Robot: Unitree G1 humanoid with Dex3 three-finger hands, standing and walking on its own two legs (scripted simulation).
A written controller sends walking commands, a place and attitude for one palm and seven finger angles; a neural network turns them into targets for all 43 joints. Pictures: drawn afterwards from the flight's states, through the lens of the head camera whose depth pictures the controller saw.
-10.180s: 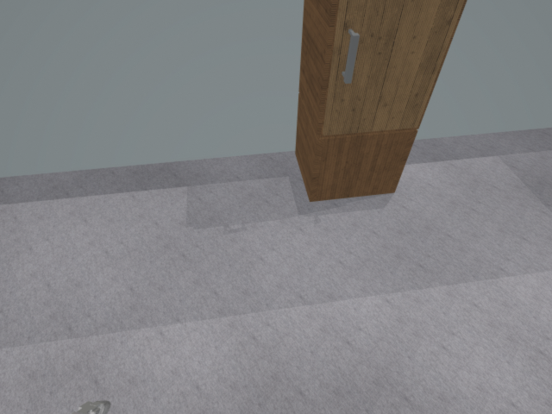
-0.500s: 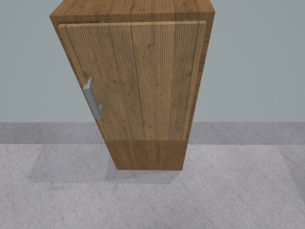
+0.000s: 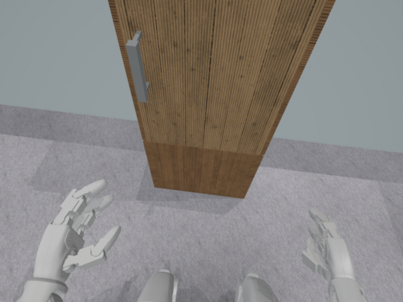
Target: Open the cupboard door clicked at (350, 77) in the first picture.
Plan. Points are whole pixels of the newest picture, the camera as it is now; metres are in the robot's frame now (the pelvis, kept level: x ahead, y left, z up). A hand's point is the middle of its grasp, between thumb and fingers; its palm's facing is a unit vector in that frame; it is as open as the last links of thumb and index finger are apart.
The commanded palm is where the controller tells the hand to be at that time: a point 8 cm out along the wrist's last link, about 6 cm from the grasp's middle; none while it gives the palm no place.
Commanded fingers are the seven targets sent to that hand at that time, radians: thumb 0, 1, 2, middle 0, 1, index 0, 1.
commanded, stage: raise the hand with hooked fingers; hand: left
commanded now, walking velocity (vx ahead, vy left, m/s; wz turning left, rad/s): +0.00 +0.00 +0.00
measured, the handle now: (140, 68) +0.60 +0.23 +0.09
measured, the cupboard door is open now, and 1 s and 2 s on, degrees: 0 0 0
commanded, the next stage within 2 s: move the hooked fingers beside the handle in 1.56 s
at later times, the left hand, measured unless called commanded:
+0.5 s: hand (79, 203) +0.25 +0.24 +0.07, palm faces -0.01 -1.00 -0.06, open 12.3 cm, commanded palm +0.23 +0.30 +0.08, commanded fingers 0.00 -0.34 0.37 -0.29 -1.10 -0.29 -1.10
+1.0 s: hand (67, 164) +0.30 +0.27 +0.11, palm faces +0.01 -1.00 -0.06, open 13.9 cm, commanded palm +0.28 +0.32 +0.11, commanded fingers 0.00 -0.50 0.30 -0.30 -1.20 -0.30 -1.20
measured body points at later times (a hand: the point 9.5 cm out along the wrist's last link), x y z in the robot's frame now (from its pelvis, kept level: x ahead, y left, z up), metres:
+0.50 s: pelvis +0.00 +0.02 +0.02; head +0.07 +0.04 +0.47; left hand +0.25 +0.29 +0.08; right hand +0.16 -0.24 -0.05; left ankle +0.01 +0.14 -0.64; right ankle +0.05 -0.13 -0.64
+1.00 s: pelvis +0.02 +0.01 +0.04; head +0.08 +0.01 +0.49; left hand +0.30 +0.32 +0.11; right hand +0.18 -0.24 -0.04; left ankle +0.01 +0.14 -0.64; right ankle +0.05 -0.13 -0.64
